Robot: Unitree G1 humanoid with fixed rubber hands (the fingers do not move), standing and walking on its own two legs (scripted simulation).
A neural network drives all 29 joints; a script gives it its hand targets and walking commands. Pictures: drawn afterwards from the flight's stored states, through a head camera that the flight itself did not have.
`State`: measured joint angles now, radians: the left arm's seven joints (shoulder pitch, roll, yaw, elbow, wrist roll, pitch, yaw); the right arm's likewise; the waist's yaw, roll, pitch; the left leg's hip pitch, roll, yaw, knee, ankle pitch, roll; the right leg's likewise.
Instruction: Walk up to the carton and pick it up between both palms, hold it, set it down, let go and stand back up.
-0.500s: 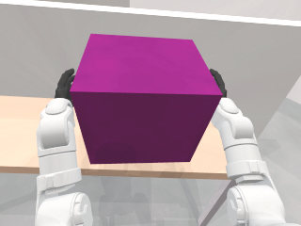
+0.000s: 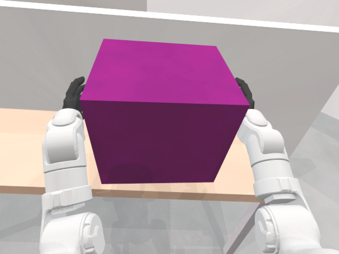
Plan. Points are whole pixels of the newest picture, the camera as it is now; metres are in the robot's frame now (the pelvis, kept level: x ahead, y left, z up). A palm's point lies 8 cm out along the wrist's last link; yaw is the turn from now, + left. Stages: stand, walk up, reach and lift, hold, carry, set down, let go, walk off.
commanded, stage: hold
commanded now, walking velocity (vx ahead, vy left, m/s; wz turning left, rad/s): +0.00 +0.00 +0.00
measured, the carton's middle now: (160, 113) +0.41 +0.00 +0.18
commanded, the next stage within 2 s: set down in 1.30 s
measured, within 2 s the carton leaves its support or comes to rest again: neither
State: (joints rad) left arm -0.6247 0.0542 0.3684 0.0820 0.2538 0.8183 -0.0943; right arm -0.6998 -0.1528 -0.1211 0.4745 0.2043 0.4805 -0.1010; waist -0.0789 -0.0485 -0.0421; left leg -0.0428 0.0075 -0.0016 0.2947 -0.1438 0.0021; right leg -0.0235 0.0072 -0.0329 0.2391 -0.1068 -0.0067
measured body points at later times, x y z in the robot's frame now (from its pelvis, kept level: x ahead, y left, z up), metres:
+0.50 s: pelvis +0.00 +0.00 +0.00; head -0.05 +0.02 +0.45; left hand +0.37 +0.19 +0.21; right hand +0.38 -0.19 +0.22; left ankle +0.02 +0.12 -0.75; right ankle +0.02 -0.11 -0.75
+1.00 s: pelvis +0.00 +0.00 +0.00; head -0.06 +0.02 +0.45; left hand +0.37 +0.19 +0.21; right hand +0.37 -0.19 +0.22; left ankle +0.02 +0.12 -0.75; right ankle +0.02 -0.11 -0.75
